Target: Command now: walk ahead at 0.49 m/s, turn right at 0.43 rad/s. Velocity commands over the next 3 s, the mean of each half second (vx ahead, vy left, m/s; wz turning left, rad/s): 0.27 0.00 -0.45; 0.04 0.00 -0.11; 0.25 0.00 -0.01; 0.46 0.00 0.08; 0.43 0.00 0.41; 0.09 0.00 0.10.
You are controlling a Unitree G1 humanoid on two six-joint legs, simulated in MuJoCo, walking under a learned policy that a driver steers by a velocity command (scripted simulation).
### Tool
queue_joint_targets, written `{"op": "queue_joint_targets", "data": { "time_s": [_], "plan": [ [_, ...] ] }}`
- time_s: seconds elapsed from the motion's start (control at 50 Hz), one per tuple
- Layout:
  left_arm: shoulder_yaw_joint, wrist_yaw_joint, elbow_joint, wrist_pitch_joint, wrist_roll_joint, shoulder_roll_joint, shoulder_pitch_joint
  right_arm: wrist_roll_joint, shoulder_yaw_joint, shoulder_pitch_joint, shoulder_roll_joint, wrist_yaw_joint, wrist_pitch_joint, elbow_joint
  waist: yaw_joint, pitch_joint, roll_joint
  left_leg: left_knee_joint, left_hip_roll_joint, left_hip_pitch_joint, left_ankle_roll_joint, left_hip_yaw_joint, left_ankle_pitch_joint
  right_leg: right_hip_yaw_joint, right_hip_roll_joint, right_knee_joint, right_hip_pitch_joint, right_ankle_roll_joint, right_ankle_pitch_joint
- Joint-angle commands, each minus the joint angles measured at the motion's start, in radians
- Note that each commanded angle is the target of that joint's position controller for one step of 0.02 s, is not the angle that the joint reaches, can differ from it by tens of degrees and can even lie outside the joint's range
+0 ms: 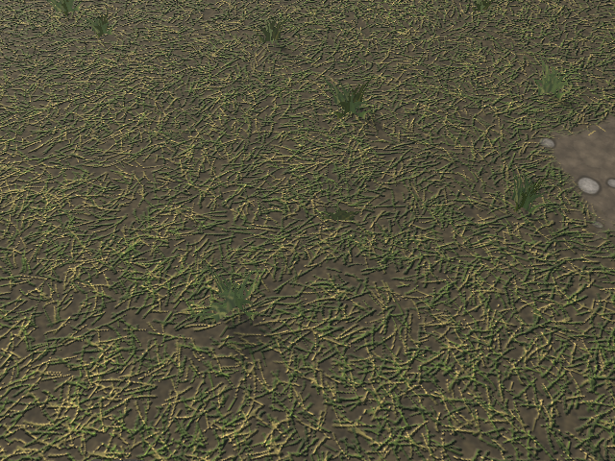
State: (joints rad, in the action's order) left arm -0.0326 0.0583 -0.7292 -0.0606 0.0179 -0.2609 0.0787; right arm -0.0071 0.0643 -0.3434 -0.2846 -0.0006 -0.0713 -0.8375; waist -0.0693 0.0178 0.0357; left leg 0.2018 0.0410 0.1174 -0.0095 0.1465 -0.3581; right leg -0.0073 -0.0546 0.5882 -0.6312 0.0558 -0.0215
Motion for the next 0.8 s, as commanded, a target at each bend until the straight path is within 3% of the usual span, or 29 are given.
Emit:
{"op": "queue_joint_targets", "data": {
  "time_s": [0.02, 0.04, 0.06, 0.08, 0.1, 0.12, 0.14, 0.16, 0.18, 0.2, 0.24, 0.3, 0.34, 0.42, 0.46, 0.48, 0.5, 0.52, 0.54, 0.56, 0.6, 0.62, 0.66, 0.7, 0.76, 0.78, 0.8],
  "plan": [
    [-0.041, 0.011, 0.099, -0.011, -0.001, -0.123, -0.022, -0.003, 0.049, 0.011, -0.197, -0.019, 0.017, 0.05, 0.059, -0.02, -0.124, 0.192, -0.301, 0.03, -0.109, -0.024, 0.997, -0.079, 0.074, 0.001, 0.082, 0.053, 0.156],
    [-0.067, 0.006, 0.07, -0.009, 0.0, -0.165, 0.118, -0.002, 0.047, 0.025, -0.2, -0.027, 0.029, 0.057, 0.138, -0.101, -0.123, 0.388, -0.27, -0.014, -0.082, 0.012, 1.099, -0.102, 0.121, -0.034, 0.273, 0.082, 0.143],
    [-0.099, -0.009, 0.036, -0.003, 0.003, -0.237, 0.29, 0.007, 0.036, 0.014, -0.184, -0.038, 0.028, 0.077, 0.213, -0.204, -0.071, 0.66, -0.237, -0.226, -0.043, 0.019, 0.927, 0.029, 0.063, -0.039, 0.588, 0.135, 0.106],
    [-0.122, -0.019, 0.035, -0.003, 0.008, -0.353, 0.343, 0.038, -0.012, -0.1, -0.041, -0.018, -0.001, 0.126, 0.129, -0.335, 0.194, 1.06, -0.047, -0.7, 0.033, -0.02, 0.087, 0.575, -0.215, -0.07, 1.006, 0.332, 0.219],
    [-0.102, -0.021, 0.058, -0.006, 0.004, -0.284, 0.356, 0.013, -0.01, -0.028, -0.095, -0.004, -0.042, 0.129, 0.179, -0.461, 0.145, 1.223, 0.032, -0.847, 0.041, -0.23, -0.224, 0.879, -0.299, -0.246, 1.097, 0.397, 0.221],
    [-0.087, -0.026, 0.063, -0.008, -0.011, -0.237, 0.305, -0.024, 0.006, 0.074, -0.153, 0.007, -0.064, 0.161, 0.194, -0.324, 0.088, 1.236, -0.033, -0.919, 0.024, -0.268, -0.16, 0.695, -0.264, -0.246, 1.007, 0.331, 0.064],
    [-0.08, -0.03, 0.077, -0.009, -0.011, -0.209, 0.239, -0.02, -0.001, 0.114, -0.144, 0.003, -0.073, 0.176, 0.158, -0.226, 0.002, 1.166, -0.076, -0.893, 0.017, -0.255, -0.092, 0.543, -0.222, -0.227, 0.85, 0.293, -0.124],
    [-0.072, -0.032, 0.092, -0.005, -0.007, -0.183, 0.174, 0.003, 0.005, 0.132, -0.145, -0.006, -0.068, 0.174, 0.116, -0.141, -0.059, 1.085, -0.108, -0.847, 0.028, -0.238, -0.065, 0.428, -0.181, -0.227, 0.688, 0.265, -0.289],
    [-0.065, -0.037, 0.107, -0.002, -0.013, -0.161, 0.138, 0.017, 0.014, 0.123, -0.158, -0.012, -0.054, 0.178, 0.08, -0.113, -0.052, 1.037, -0.129, -0.771, 0.036, -0.235, -0.047, 0.36, -0.153, -0.244, 0.567, 0.252, -0.373],
    [-0.064, -0.041, 0.116, 0.002, -0.019, -0.16, 0.119, 0.02, 0.014, 0.111, -0.149, -0.014, -0.037, 0.182, 0.057, -0.098, -0.032, 1.004, -0.128, -0.724, 0.047, -0.23, -0.037, 0.337, -0.134, -0.263, 0.489, 0.25, -0.421],
    [-0.072, -0.05, 0.111, 0.004, -0.02, -0.184, 0.109, 0.024, 0.004, 0.079, -0.109, -0.02, -0.012, 0.177, 0.032, -0.094, -0.013, 0.896, -0.113, -0.683, 0.077, -0.206, -0.001, 0.275, -0.104, -0.273, 0.398, 0.25, -0.522],
    [-0.081, -0.071, 0.099, 0.025, -0.006, -0.208, 0.113, 0.028, -0.009, 0.132, -0.078, -0.027, 0.001, 0.19, 0.044, -0.121, 0.019, 0.688, -0.065, -0.628, 0.102, -0.187, 0.159, 0.209, -0.041, -0.241, 0.343, 0.202, -0.51],
    [-0.079, -0.084, 0.091, 0.045, 0.003, -0.2, 0.123, 0.021, -0.012, 0.181, -0.076, -0.02, 0.003, 0.194, 0.066, -0.148, 0.048, 0.563, -0.038, -0.582, 0.104, -0.186, 0.289, 0.2, -0.018, -0.218, 0.349, 0.161, -0.417],
    [-0.067, -0.089, 0.071, 0.063, -0.006, -0.175, 0.164, 0.013, -0.005, 0.254, -0.096, -0.001, -0.001, 0.209, 0.108, -0.142, 0.07, 0.419, -0.033, -0.561, 0.081, -0.211, 0.325, 0.283, -0.06, -0.152, 0.426, 0.137, -0.257],
    [-0.058, -0.089, 0.072, 0.062, -0.01, -0.16, 0.149, 0.022, 0.007, 0.236, -0.113, 0.004, -0.011, 0.21, 0.087, -0.127, 0.08, 0.329, -0.034, -0.524, 0.042, -0.211, 0.313, 0.335, -0.07, -0.087, 0.458, 0.12, -0.199],
    [-0.053, -0.088, 0.074, 0.06, -0.009, -0.147, 0.132, 0.028, 0.009, 0.212, -0.11, 0.004, -0.019, 0.205, 0.061, -0.118, 0.079, 0.236, -0.042, -0.455, 0.014, -0.202, 0.412, 0.335, -0.045, -0.044, 0.448, 0.095, -0.153],
    [-0.041, -0.087, 0.08, 0.051, -0.023, -0.111, 0.158, 0.046, 0.015, 0.201, -0.145, -0.002, -0.029, 0.214, 0.069, -0.148, 0.022, 0.219, -0.138, -0.334, -0.03, -0.28, 0.693, 0.307, 0.016, 0.041, 0.407, 0.05, -0.049],
    [-0.03, -0.083, 0.069, 0.038, -0.035, -0.078, 0.281, 0.067, 0.019, 0.201, -0.193, -0.01, -0.023, 0.229, 0.133, -0.217, -0.154, 0.276, -0.317, -0.136, -0.161, -0.451, 1.05, 0.236, 0.112, 0.186, 0.271, -0.007, 0.309],
    [-0.028, -0.084, 0.057, 0.042, -0.028, -0.102, 0.305, 0.06, 0.008, 0.146, -0.118, -0.01, -0.007, 0.2, 0.1, -0.278, -0.28, 0.249, -0.43, -0.08, -0.29, -0.615, 1.038, 0.182, 0.137, 0.317, 0.191, -0.066, 0.677],
    [-0.041, -0.084, 0.06, 0.057, -0.02, -0.161, 0.266, 0.033, -0.006, 0.129, -0.076, -0.004, 0.002, 0.192, 0.078, -0.26, -0.224, 0.215, -0.43, -0.103, -0.304, -0.667, 0.83, 0.179, 0.102, 0.402, 0.154, -0.097, 0.725],
    [-0.054, -0.092, 0.061, 0.097, -0.013, -0.17, 0.182, 0.023, -0.006, 0.177, -0.092, 0.001, 0.019, 0.193, 0.069, -0.172, -0.143, 0.172, -0.355, -0.2, -0.242, -0.586, 0.525, 0.159, 0.074, 0.492, 0.12, -0.132, 0.646],
    [-0.054, -0.093, 0.056, 0.112, -0.015, -0.158, 0.18, 0.022, -0.006, 0.223, -0.098, 0.001, 0.025, 0.198, 0.085, -0.135, -0.142, 0.146, -0.329, -0.275, -0.217, -0.541, 0.425, 0.153, 0.051, 0.46, 0.147, -0.138, 0.605],
    [-0.037, -0.09, 0.04, 0.117, -0.014, -0.097, 0.194, 0.029, -0.005, 0.284, -0.096, 0.002, 0.041, 0.199, 0.107, -0.093, -0.18, 0.116, -0.235, -0.398, -0.168, -0.408, 0.344, 0.087, 0.047, 0.276, 0.267, -0.141, 0.549],
    [-0.029, -0.086, 0.025, 0.106, -0.018, -0.071, 0.191, 0.027, -0.005, 0.257, -0.09, 0.0, 0.052, 0.183, 0.088, -0.117, -0.209, 0.131, -0.208, -0.384, -0.17, -0.36, 0.339, 0.053, 0.054, 0.129, 0.346, -0.135, 0.455],
    [-0.032, -0.079, 0.001, 0.099, -0.026, -0.073, 0.206, 0.011, -0.012, 0.229, -0.072, -0.003, 0.055, 0.163, 0.099, -0.129, -0.187, 0.16, -0.186, -0.401, -0.133, -0.336, 0.186, 0.024, 0.066, -0.13, 0.477, -0.093, 0.223],
    [-0.035, -0.08, 0.016, 0.098, -0.041, -0.102, 0.182, 0.014, -0.018, 0.203, -0.06, -0.001, 0.05, 0.152, 0.087, -0.119, -0.148, 0.169, -0.171, -0.443, -0.083, -0.327, 0.091, 0.077, 0.021, -0.139, 0.511, -0.068, 0.172],
    [-0.042, -0.084, 0.034, 0.098, -0.045, -0.151, 0.158, 0.027, -0.02, 0.188, -0.059, 0.005, 0.043, 0.152, 0.056, -0.093, -0.062, 0.206, -0.125, -0.473, -0.039, -0.283, 0.003, 0.147, -0.05, -0.143, 0.487, -0.03, 0.164]
  ]
}}
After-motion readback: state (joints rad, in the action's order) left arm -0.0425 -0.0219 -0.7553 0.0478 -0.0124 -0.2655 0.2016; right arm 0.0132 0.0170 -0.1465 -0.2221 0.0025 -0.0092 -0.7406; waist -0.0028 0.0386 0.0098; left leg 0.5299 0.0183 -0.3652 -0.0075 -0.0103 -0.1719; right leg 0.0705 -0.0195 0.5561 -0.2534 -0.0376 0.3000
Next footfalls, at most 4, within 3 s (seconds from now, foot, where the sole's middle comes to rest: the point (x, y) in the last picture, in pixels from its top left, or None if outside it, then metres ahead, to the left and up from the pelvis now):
0.06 right None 0.22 -0.11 -0.77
0.50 left None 0.43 0.06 -0.77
0.78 right None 0.28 -0.17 -0.77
1.74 right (429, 361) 0.67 -0.29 -0.77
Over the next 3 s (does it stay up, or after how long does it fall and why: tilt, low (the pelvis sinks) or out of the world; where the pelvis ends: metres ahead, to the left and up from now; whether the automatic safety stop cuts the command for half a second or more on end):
stays up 1.06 -0.24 0.00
